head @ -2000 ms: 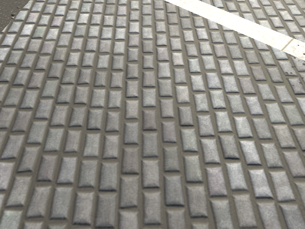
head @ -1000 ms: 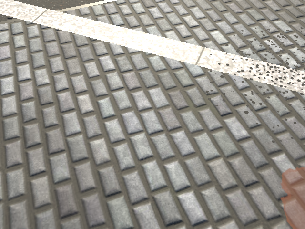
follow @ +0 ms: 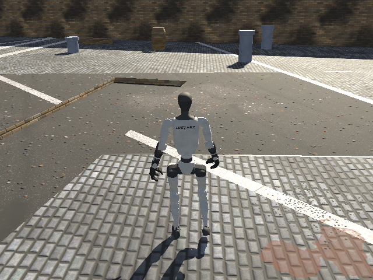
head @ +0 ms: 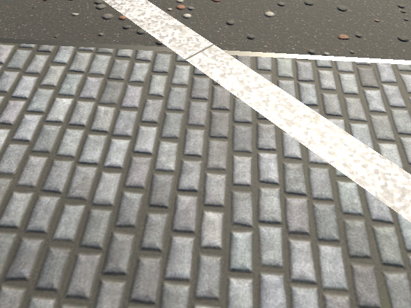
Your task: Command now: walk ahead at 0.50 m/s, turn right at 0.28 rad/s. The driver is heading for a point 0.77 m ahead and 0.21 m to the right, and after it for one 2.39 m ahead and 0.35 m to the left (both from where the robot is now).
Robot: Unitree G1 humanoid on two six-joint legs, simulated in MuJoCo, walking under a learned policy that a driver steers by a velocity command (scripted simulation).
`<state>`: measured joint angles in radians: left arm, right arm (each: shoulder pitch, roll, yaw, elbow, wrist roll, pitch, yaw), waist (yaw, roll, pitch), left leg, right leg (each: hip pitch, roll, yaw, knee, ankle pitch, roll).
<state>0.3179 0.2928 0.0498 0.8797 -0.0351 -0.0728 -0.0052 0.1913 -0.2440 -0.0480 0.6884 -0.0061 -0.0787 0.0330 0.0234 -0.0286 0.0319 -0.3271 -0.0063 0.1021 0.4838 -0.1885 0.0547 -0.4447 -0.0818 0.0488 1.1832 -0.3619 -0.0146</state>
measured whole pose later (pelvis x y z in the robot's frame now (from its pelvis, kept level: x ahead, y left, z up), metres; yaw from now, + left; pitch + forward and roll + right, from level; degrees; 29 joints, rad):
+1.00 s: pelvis +0.55 -0.13 -0.01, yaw -25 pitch +2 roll +1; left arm 0.33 0.29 0.05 0.75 -0.01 -0.06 0.01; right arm 0.15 -0.28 -0.06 0.73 0.01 -0.11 0.04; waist 0.02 -0.02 0.01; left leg -0.42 -0.07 0.01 0.54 -0.16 0.07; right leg -0.26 0.07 0.11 1.06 -0.45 -0.04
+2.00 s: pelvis +0.71 -0.16 +0.01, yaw +9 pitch +2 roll -3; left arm 0.12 0.33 0.10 0.73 0.01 0.02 0.04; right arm 0.24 -0.30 -0.06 0.62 0.00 0.03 -0.01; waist -0.01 -0.04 0.04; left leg -0.30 -0.03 -0.07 0.49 -0.23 0.05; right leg -0.57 0.00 0.03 1.11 -0.38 0.06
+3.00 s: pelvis +0.76 -0.15 +0.01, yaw +21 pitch +1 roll +1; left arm 0.22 0.32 0.07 0.76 -0.03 -0.02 -0.03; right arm 0.37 -0.26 -0.07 0.73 -0.01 -0.07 -0.02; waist -0.04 -0.04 0.01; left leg 0.00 0.02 0.09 0.25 -0.27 -0.01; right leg -0.61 -0.06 0.03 0.92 -0.18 0.03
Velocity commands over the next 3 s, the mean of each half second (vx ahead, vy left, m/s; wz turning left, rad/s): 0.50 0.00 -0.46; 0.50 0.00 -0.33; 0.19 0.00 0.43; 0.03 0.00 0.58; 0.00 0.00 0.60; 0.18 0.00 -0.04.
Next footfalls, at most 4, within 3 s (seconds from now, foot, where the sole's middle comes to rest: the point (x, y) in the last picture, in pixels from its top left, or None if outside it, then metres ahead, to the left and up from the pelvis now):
0.40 right None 0.35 -0.18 -0.77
0.92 left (243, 243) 0.69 -0.10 -0.77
1.40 right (306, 218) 0.80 -0.34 -0.77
1.82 left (233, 227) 0.75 -0.07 -0.77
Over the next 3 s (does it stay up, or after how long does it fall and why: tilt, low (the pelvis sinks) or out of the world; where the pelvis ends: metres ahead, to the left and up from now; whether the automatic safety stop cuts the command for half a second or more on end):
stays up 0.76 -0.15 0.01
